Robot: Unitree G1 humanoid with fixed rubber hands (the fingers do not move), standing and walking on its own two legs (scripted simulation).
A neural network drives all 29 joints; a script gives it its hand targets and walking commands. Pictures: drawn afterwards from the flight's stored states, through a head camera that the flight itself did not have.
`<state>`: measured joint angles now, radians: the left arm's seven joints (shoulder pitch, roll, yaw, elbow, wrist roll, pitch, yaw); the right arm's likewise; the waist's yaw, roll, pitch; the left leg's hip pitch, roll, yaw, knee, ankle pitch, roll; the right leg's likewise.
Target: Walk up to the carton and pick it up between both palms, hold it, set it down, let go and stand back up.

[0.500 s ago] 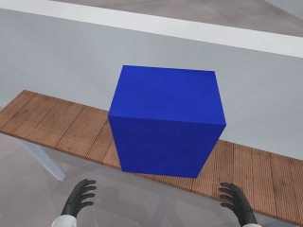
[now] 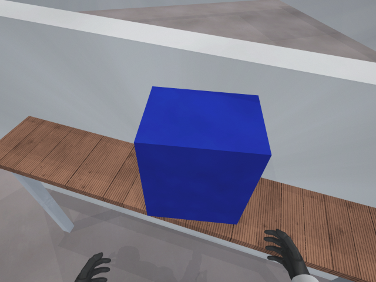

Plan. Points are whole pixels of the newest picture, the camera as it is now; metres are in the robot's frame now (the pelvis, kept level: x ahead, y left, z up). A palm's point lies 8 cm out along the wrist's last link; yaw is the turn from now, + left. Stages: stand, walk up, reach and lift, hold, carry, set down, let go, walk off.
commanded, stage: set down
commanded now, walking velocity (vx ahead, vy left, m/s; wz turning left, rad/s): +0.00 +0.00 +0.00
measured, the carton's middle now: (197, 160) +0.41 +0.00 +0.02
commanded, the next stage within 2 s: let go in 0.26 s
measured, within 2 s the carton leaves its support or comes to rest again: neither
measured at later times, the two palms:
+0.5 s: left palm (99, 275) +0.17 +0.20 -0.09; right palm (297, 268) +0.19 -0.22 -0.06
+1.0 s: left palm out of the picture +0.11 +0.24 -0.12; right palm (294, 265) +0.20 -0.21 -0.05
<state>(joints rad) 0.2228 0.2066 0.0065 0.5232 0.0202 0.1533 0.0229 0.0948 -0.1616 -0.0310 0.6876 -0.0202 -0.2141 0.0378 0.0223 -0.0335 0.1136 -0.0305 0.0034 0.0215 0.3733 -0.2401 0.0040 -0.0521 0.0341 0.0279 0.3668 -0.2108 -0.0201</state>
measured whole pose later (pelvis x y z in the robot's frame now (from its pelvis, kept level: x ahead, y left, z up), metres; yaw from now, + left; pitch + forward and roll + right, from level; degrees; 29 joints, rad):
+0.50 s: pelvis +0.01 -0.02 +0.00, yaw +1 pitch -4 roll +0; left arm 0.18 0.19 0.02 0.51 0.04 0.14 0.01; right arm 0.12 -0.14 0.02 0.67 0.00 -0.26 0.04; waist -0.01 -0.06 0.11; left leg -0.05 0.03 0.01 0.38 -0.25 -0.02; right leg -0.07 0.06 0.00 0.37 -0.22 -0.05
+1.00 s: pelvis +0.01 +0.01 -0.01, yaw -1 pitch +0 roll -2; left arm 0.26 0.19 0.06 0.72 0.05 0.02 -0.04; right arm 0.14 -0.19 -0.01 0.57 -0.01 -0.08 0.02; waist 0.01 -0.01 -0.02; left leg -0.21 0.03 0.03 0.53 -0.32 0.02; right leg -0.19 0.05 0.02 0.43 -0.24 -0.01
